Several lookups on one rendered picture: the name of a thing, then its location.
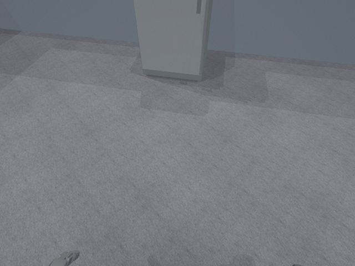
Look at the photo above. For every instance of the fridge door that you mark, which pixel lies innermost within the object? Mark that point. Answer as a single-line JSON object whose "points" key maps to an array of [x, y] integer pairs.
{"points": [[170, 34]]}

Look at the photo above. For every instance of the left robot hand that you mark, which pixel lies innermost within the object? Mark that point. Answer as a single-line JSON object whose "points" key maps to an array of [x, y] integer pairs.
{"points": [[66, 258]]}

